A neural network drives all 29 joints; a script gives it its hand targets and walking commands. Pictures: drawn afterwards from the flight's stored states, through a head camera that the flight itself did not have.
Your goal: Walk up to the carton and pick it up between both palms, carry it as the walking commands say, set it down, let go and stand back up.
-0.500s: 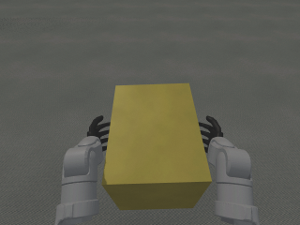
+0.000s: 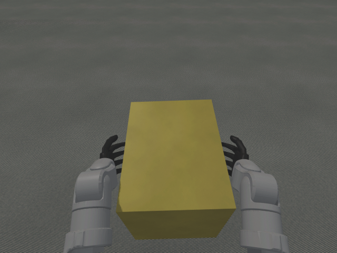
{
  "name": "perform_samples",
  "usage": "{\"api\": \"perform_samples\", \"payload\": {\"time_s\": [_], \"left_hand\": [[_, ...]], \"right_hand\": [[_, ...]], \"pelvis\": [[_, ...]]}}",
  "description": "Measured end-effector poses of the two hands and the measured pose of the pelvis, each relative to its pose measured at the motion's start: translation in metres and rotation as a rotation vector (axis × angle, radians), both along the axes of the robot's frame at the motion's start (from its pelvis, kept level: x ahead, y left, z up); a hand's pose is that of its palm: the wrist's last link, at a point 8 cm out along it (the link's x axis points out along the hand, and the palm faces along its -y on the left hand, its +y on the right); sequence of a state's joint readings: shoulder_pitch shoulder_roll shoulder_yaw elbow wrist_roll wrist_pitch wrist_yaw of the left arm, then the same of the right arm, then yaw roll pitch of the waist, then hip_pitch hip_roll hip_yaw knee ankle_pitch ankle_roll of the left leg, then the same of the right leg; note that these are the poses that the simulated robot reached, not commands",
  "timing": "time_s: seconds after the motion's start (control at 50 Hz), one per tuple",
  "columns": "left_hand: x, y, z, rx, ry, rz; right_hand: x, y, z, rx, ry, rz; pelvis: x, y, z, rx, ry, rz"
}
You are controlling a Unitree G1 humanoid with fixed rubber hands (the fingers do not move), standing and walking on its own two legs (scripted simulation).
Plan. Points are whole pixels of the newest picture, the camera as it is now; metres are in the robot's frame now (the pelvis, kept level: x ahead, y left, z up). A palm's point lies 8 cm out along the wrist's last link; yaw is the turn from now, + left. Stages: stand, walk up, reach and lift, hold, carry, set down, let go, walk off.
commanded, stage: carry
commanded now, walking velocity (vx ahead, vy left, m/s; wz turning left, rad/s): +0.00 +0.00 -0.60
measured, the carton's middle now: (173, 169) +0.34 +0.00 +0.01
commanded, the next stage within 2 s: none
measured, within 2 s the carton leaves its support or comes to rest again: neither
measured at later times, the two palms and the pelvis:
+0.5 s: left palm (124, 165) +0.30 +0.12 +0.09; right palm (265, 189) +0.25 -0.19 +0.09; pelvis -0.01 +0.02 -0.01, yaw -9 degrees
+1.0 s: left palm (137, 159) +0.32 +0.09 +0.08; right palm (274, 192) +0.24 -0.21 +0.08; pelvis +0.00 +0.02 -0.01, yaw -17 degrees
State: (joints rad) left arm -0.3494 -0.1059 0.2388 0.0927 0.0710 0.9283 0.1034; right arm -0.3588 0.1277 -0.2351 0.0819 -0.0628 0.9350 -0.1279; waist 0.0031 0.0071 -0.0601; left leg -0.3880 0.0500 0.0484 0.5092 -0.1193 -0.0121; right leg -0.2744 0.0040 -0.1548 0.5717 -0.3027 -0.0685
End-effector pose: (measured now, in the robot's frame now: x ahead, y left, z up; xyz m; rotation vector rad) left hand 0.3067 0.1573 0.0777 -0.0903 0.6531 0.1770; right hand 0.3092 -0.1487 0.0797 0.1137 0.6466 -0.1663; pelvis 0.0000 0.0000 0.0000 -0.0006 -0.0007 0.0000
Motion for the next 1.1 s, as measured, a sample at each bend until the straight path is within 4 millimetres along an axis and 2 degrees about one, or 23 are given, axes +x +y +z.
{"api": "perform_samples", "payload": {"time_s": [0.08,0.2,0.4,0.52,0.78,0.98,1.1], "left_hand": [[-0.003,-0.001,0.010,-0.007,-0.040,0.001],[0.003,-0.010,0.022,-0.005,-0.069,-0.041],[-0.004,-0.033,0.011,-0.035,-0.012,-0.122],[-0.005,-0.042,0.008,-0.040,-0.003,-0.157],[0.002,-0.050,0.008,-0.032,-0.009,-0.194],[0.016,-0.065,0.005,-0.034,-0.013,-0.241],[0.021,-0.078,0.003,-0.021,-0.001,-0.262]], "right_hand": [[-0.005,-0.002,0.010,0.005,-0.040,-0.008],[-0.011,-0.010,0.023,-0.001,-0.069,-0.044],[-0.050,-0.031,0.011,0.025,-0.017,-0.168],[-0.063,-0.038,0.008,0.031,-0.010,-0.212],[-0.066,-0.044,0.007,0.029,-0.017,-0.243],[-0.066,-0.055,0.005,0.028,-0.024,-0.291],[-0.068,-0.066,-0.003,0.048,-0.012,-0.318]], "pelvis": [[-0.002,0.000,-0.002,0.000,0.004,-0.018],[-0.008,0.003,-0.009,0.004,0.018,-0.064],[-0.013,0.012,-0.012,0.016,0.029,-0.131],[-0.013,0.016,-0.010,0.017,0.038,-0.168],[-0.004,0.019,-0.010,0.019,0.047,-0.239],[0.003,0.020,-0.012,0.026,0.050,-0.287],[0.006,0.017,-0.014,0.021,0.046,-0.327]]}}
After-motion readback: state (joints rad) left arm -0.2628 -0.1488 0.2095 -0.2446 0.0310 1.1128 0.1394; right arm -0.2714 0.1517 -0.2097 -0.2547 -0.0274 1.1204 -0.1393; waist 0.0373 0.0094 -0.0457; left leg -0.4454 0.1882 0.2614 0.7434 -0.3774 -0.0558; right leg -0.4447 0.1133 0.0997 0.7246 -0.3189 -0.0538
